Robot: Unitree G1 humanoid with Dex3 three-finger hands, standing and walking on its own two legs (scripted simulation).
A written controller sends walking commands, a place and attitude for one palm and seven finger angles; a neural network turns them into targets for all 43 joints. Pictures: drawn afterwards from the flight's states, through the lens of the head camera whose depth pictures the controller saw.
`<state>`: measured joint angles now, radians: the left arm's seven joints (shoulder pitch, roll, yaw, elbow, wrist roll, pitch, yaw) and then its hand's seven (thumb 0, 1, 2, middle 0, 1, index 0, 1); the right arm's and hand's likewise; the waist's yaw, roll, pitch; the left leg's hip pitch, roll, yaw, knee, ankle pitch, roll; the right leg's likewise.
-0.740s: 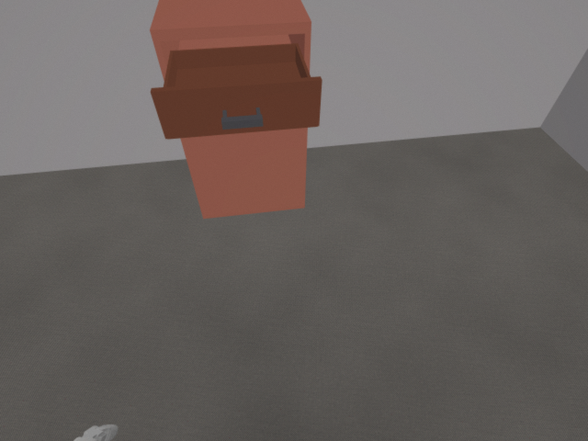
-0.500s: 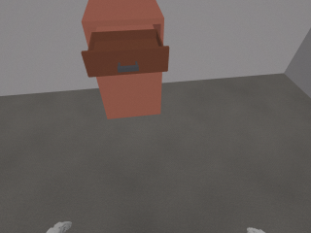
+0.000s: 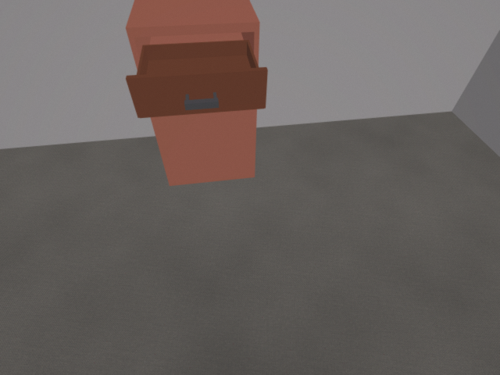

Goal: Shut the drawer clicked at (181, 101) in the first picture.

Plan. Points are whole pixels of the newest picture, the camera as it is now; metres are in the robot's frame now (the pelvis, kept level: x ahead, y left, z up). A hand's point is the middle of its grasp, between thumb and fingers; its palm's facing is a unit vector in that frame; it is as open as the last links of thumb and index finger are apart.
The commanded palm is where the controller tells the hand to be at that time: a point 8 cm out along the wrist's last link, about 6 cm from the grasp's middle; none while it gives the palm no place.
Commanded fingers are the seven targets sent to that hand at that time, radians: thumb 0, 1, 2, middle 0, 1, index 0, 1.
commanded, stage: stand and wait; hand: left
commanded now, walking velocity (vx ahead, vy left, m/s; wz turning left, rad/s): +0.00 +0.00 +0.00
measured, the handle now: (201, 100) +0.89 +0.20 -0.05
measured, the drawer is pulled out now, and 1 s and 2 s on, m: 0.30 0.30 0.30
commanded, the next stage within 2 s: look at it before walking up in 0.08 s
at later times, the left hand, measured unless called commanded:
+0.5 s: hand out of the picture +0.08 +0.25 -0.15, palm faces -0.03 -0.94 -0.33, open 7.4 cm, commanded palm none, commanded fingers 0.00 0.90 0.90 -0.20 -0.30 -0.20 -0.30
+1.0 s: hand out of the picture +0.06 +0.23 -0.17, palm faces -0.05 -0.96 -0.27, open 7.4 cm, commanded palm none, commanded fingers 0.00 0.90 0.90 -0.20 -0.30 -0.20 -0.30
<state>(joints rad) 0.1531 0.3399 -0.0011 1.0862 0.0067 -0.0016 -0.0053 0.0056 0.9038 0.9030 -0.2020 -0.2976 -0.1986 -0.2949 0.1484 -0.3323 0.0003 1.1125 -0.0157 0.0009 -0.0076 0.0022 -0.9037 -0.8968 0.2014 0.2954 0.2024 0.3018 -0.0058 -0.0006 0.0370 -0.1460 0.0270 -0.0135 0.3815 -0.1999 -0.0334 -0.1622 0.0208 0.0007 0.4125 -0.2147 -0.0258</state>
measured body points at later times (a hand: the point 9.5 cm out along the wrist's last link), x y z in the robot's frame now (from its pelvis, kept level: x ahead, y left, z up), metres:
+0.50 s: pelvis +0.00 +0.01 +0.00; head +0.00 +0.01 +0.45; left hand +0.08 +0.30 -0.13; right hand +0.07 -0.29 -0.13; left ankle +0.01 +0.14 -0.74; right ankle +0.01 -0.10 -0.74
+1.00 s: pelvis +0.02 +0.01 -0.01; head +0.01 +0.01 +0.44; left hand +0.07 +0.28 -0.15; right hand +0.06 -0.26 -0.15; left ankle +0.01 +0.14 -0.74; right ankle +0.01 -0.10 -0.74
